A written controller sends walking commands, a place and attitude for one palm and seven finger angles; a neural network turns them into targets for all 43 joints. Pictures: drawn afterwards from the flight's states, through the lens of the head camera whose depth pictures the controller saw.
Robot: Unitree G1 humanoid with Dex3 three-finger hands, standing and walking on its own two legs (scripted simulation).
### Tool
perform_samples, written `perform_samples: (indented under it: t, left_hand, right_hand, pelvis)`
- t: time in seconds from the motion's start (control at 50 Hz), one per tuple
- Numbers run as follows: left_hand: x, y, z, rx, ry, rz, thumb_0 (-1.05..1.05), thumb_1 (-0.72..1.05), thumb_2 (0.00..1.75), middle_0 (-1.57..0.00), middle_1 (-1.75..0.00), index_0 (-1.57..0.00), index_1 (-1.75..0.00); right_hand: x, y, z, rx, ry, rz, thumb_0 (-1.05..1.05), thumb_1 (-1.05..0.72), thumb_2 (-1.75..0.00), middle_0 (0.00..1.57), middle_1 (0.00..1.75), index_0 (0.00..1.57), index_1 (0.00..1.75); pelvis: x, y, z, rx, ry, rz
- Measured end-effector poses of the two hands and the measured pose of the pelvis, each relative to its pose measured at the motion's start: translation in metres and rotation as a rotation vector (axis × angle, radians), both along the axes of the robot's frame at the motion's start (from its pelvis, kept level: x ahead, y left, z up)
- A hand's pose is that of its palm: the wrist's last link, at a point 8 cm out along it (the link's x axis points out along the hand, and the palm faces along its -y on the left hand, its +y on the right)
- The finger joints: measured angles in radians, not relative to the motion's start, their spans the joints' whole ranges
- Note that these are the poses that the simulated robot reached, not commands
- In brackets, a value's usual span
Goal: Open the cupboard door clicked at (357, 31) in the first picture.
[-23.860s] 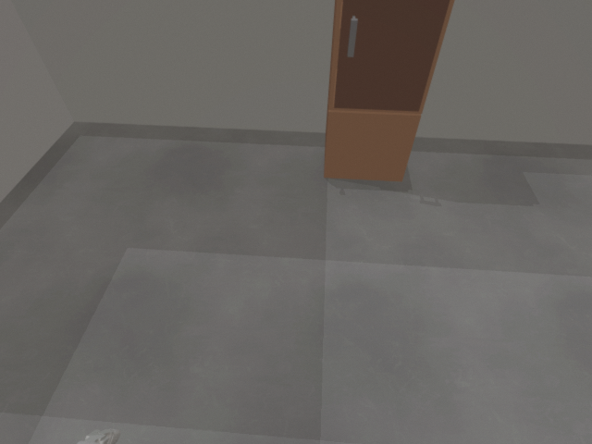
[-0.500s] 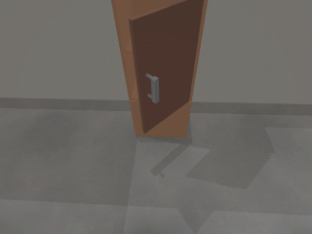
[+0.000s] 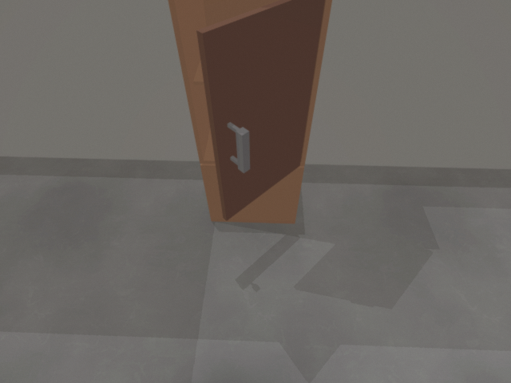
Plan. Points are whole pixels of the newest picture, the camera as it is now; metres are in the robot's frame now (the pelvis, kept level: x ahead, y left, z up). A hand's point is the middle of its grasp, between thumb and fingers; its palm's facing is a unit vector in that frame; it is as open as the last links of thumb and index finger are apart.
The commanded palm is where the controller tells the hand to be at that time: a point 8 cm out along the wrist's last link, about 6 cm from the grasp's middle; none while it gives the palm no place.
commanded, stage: look to check the result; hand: left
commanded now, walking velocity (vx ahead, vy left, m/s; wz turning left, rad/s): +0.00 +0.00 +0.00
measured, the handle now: (237, 147) +0.65 +0.08 -0.05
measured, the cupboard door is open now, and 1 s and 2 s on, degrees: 46 46 46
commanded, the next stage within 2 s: walk to a spot facing it in 0.36 s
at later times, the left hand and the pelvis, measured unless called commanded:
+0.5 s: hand out of the picture +0.08 +0.22 -0.16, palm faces -0.01 -0.95 -0.30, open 7.3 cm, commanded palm none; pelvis +0.02 +0.00 +0.00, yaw +0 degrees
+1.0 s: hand out of the picture +0.09 +0.18 -0.18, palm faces -0.15 -0.95 -0.29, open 7.3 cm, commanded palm none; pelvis +0.00 -0.02 -0.02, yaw -13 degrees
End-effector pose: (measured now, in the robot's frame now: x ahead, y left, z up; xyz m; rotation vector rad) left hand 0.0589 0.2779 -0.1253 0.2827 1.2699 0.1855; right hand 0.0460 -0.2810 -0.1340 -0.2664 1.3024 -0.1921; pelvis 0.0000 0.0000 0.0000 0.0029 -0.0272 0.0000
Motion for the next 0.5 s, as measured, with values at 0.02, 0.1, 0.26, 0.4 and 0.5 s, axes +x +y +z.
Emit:
perform_samples:
  t: [0.02,0.1,0.26,0.4,0.5]
  left_hand:
    - [-0.002,0.000,0.000,0.002,0.008,0.003,0.00,0.91,0.90,-0.20,-0.30,-0.20,-0.30]
    - [-0.006,0.001,-0.001,0.007,0.032,0.012,0.00,0.91,0.90,-0.20,-0.30,-0.20,-0.30]
    - [-0.006,-0.001,-0.001,0.007,0.047,0.021,0.00,0.91,0.90,-0.20,-0.30,-0.20,-0.30]
    - [0.004,-0.005,-0.002,-0.003,0.029,0.017,0.00,0.91,0.90,-0.20,-0.30,-0.20,-0.30]
    - [0.011,-0.008,-0.003,-0.011,0.016,0.011,0.00,0.91,0.90,-0.20,-0.30,-0.20,-0.30]
  right_hand:
    - [0.000,0.000,0.000,0.001,0.004,0.000,0.00,-0.91,-0.90,0.20,0.30,0.20,0.30]
    - [0.003,0.003,-0.002,0.009,0.013,0.000,0.00,-0.91,-0.90,0.20,0.30,0.20,0.30]
    - [0.013,0.011,-0.005,0.030,0.010,0.000,0.00,-0.91,-0.90,0.20,0.30,0.20,0.30]
    - [0.021,0.015,-0.005,0.038,-0.006,-0.001,0.00,-0.91,-0.90,0.20,0.30,0.20,0.30]
    - [0.024,0.016,-0.005,0.037,-0.011,-0.005,0.00,-0.91,-0.90,0.20,0.30,0.20,0.30]
  pelvis:
    - [0.001,0.000,0.000,0.000,0.000,0.000]
    - [0.005,-0.001,0.000,0.000,0.002,-0.001]
    - [0.012,-0.002,0.000,0.001,0.006,-0.003]
    - [0.017,-0.001,0.000,0.001,0.007,-0.004]
    - [0.020,-0.001,0.000,0.002,0.009,-0.006]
